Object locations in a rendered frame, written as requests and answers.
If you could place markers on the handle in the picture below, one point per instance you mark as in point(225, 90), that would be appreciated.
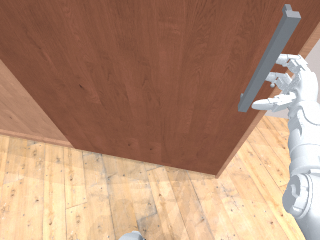
point(282, 34)

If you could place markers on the wardrobe door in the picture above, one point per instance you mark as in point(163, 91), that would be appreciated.
point(19, 112)
point(156, 81)

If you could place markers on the robot right forearm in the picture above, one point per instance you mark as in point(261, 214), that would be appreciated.
point(304, 138)

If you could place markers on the robot right hand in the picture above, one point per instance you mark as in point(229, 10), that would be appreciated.
point(304, 86)

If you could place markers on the robot right upper arm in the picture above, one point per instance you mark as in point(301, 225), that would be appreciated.
point(301, 199)

